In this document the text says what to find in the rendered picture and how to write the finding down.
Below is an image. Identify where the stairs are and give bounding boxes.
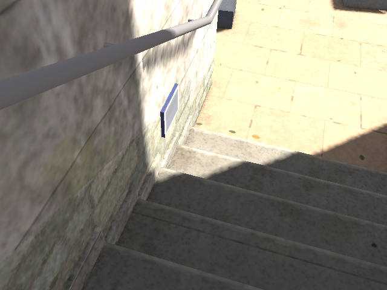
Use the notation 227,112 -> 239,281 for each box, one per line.
82,127 -> 387,290

